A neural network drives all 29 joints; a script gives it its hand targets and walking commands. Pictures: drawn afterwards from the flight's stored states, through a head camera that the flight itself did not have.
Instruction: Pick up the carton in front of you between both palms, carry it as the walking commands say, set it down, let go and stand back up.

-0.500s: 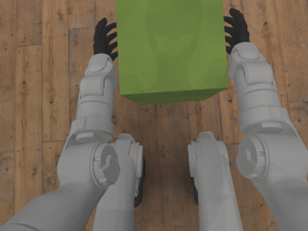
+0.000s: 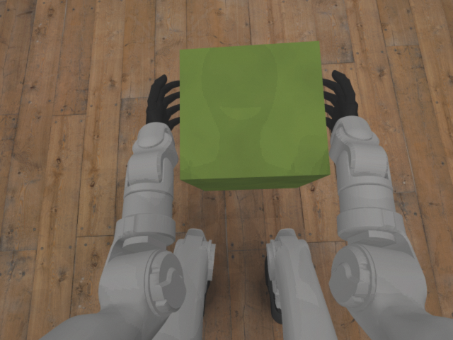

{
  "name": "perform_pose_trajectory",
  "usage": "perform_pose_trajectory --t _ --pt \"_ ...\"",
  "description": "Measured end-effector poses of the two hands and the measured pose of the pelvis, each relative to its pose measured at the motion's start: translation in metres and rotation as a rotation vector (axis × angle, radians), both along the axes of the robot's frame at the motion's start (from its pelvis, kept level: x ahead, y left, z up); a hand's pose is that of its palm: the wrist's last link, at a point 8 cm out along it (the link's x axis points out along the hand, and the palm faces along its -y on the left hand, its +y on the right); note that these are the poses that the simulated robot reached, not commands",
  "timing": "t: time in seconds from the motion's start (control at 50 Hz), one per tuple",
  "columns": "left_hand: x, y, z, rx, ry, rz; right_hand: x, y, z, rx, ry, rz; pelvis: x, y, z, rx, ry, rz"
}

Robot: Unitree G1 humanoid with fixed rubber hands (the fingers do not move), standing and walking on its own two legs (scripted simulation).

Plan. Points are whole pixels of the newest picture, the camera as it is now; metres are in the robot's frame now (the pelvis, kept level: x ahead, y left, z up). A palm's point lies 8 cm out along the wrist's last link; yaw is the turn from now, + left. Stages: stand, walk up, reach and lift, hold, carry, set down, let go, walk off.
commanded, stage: reach and lift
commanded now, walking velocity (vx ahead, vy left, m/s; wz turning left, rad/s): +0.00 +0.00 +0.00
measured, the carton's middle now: (249, 132) +0.48 -0.02 -0.11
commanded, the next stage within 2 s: hold in 1.96 s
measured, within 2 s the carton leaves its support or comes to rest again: neither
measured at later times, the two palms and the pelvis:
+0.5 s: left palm (110, 102) +0.42 +0.14 +0.12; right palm (399, 105) +0.42 -0.16 +0.12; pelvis +0.06 +0.01 +0.15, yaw -1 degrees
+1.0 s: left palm out of the picture +0.38 +0.14 +0.26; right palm out of the picture +0.37 -0.16 +0.26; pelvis +0.08 +0.00 +0.24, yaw -1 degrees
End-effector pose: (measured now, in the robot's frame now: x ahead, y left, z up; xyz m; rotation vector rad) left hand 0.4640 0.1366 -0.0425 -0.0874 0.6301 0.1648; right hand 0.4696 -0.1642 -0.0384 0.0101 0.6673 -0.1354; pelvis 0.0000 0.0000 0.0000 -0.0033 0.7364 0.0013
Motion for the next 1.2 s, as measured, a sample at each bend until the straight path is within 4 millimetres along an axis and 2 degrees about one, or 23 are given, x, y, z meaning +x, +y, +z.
perform_pose_trajectory --t 0.16,0.28,0.46,0.58,0.74,0.9,1.04,1.1,1.2 --pt "-0.02 0.008 0.054 0.03 0.064 -0.01 -0.023 0.008 0.045 0.013 0.066 0.003 0.021 0.003 0.052 0.004 -0.074 -0.012" --pt "-0.025 0.01 0.102 0.039 0.052 -0.02 -0.036 0.011 0.084 0.012 0.054 0.002 0.035 0.006 0.089 0.001 -0.149 -0.004" --pt "-0.042 0.005 0.153 0.009 0.038 -0.015 -0.051 0.005 0.144 0.003 0.039 -0.007 0.053 0.008 0.139 0.004 -0.252 -0.018" --pt "-0.052 0.009 0.194 0.015 0.029 -0.008 -0.06 0.01 0.182 0.017 0.031 -0.006 0.066 0.006 0.172 0.002 -0.354 -0.021" --pt "-0.067 0.009 0.237 0.044 0.041 -0.037 -0.077 0.01 0.225 0.0 0.043 -0.004 0.08 0.004 0.206 0.001 -0.485 -0.022" --pt "-0.078 0.007 0.285 0.049 0.005 -0.069 -0.097 0.008 0.272 0.002 0.006 -0.031 0.084 0.002 0.23 0.0 -0.646 -0.02" --pt "-0.088 0.009 0.314 0.045 -0.015 -0.067 -0.102 0.01 0.308 -0.028 -0.015 -0.01 0.079 -0.001 0.238 -0.001 -0.768 -0.018" --pt "-0.093 0.012 0.319 0.049 -0.008 -0.061 -0.104 0.012 0.312 -0.024 -0.008 -0.002 0.075 -0.002 0.239 -0.004 -0.8 -0.016" --pt "-0.101 0.014 0.311 0.049 0.044 -0.056 -0.11 0.015 0.305 -0.025 0.042 0.007 0.067 -0.001 0.238 -0.003 -0.839 -0.013"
